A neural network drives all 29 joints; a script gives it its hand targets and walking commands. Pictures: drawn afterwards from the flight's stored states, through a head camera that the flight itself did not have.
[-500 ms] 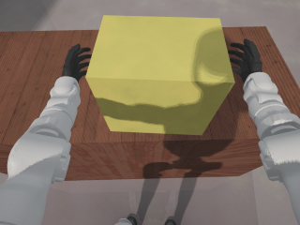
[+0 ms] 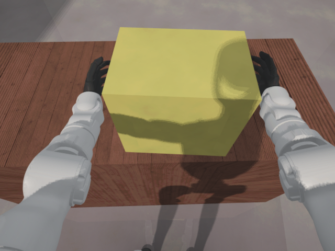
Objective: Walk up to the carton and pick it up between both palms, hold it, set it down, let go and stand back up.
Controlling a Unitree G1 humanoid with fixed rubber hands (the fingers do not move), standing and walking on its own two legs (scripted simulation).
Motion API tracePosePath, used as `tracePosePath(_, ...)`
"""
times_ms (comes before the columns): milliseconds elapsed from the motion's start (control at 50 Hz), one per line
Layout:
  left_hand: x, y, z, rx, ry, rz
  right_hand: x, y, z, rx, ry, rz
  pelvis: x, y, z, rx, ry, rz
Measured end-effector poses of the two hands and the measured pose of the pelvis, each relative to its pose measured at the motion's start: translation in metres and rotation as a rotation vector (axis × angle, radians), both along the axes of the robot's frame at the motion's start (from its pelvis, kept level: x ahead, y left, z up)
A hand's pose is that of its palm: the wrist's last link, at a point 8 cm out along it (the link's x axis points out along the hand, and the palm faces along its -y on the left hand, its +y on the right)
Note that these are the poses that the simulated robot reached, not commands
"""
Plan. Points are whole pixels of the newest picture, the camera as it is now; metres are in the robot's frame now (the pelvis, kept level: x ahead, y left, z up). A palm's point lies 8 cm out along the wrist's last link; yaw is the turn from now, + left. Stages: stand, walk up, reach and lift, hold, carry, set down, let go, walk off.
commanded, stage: reach and lift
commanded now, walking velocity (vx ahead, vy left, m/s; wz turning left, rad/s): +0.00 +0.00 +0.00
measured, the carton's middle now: (178, 98) +0.49 +0.03 +0.03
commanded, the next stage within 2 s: none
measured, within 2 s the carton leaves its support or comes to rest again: leaves its support in 1.74 s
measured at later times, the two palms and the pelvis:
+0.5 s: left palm (98, 92) +0.45 +0.22 +0.08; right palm (262, 87) +0.49 -0.16 +0.09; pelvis +0.00 +0.00 +0.00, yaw +0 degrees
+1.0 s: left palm (99, 92) +0.45 +0.22 +0.08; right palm (262, 87) +0.49 -0.16 +0.09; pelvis +0.00 +0.00 +0.00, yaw +0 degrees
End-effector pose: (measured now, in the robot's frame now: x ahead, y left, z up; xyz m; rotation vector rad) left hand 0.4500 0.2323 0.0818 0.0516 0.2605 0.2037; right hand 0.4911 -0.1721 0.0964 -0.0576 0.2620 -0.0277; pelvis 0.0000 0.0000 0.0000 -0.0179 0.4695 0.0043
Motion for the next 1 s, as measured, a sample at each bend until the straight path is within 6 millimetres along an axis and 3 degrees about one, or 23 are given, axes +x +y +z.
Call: tracePosePath(1000, 0.000, -0.011, -0.003, -0.017, -0.018, -0.012, 0.000, 0.010, -0.005, 0.020, -0.001, -0.017, 0.003, 0.002, 0.003, 0.000, -0.009, 0.004)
